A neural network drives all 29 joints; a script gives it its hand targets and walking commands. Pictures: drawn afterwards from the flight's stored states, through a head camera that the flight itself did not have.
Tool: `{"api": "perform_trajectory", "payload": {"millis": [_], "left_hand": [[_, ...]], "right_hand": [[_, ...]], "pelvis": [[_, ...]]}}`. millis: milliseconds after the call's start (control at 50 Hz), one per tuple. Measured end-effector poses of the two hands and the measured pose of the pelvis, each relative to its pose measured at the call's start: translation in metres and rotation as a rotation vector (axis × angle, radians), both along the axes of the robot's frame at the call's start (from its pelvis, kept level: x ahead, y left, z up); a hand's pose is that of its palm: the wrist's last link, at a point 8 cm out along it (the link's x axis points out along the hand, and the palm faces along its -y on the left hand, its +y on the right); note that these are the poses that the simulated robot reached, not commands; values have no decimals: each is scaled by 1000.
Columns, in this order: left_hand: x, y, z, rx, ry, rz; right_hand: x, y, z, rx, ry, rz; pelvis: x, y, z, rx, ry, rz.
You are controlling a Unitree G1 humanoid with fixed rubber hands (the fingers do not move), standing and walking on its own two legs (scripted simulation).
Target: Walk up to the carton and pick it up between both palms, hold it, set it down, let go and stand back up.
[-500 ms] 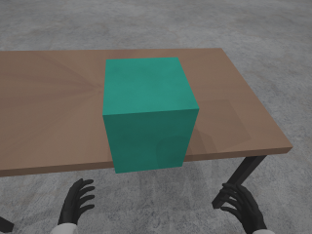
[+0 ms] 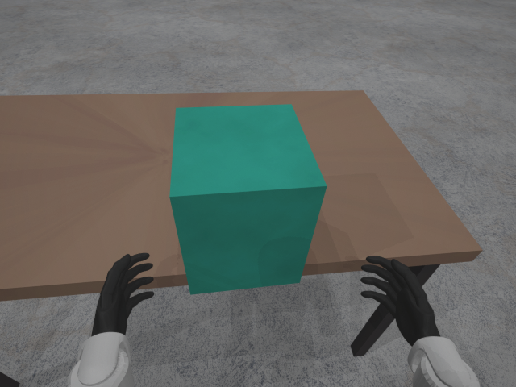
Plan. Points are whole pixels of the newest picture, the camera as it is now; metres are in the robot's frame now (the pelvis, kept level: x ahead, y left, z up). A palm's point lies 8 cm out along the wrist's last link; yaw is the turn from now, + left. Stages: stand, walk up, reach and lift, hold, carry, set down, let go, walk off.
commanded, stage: reach and lift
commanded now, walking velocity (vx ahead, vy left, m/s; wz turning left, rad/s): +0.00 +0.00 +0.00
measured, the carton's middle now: (240, 199) +0.42 +0.03 +0.07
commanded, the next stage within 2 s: none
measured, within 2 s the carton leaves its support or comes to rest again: neither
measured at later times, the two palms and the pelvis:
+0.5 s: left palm (118, 267) +0.26 +0.19 +0.11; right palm (411, 263) +0.27 -0.21 +0.10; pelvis -0.02 -0.01 +0.00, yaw +0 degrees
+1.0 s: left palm (118, 206) +0.31 +0.19 +0.17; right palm (409, 200) +0.34 -0.21 +0.16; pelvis -0.03 +0.00 +0.00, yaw +1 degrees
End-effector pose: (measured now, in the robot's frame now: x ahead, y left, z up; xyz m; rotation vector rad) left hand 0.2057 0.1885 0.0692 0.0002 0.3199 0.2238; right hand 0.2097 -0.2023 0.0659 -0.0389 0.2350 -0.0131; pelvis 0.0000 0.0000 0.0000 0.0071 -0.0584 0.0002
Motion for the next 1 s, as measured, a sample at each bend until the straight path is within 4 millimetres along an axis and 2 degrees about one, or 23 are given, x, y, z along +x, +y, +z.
{"api": "perform_trajectory", "payload": {"millis": [160,380,480,640,740,860,1000], "left_hand": [[10,-6,2,-19,24,-21],[36,-5,22,-31,17,-27],[49,0,36,-25,0,-21],[72,-3,53,-48,18,-32],[79,1,67,-47,7,-21],[87,4,77,-54,13,-26],[107,0,97,-53,-1,-39]], "right_hand": [[10,-6,2,-5,11,-2],[42,-8,22,-5,-9,3],[59,-6,37,-5,-26,17],[91,-5,51,-8,2,11],[103,-2,70,-14,-26,17],[114,-2,81,-17,-11,7],[132,-6,94,-18,12,-8]], "pelvis": [[-7,-1,0,3,1,0],[-13,-5,0,2,-9,0],[-16,-6,-1,2,-21,2],[-21,-5,-1,1,-26,11],[-23,-4,0,0,-29,18],[-26,-4,0,-1,-24,22],[-32,-4,-1,-2,4,24]]}}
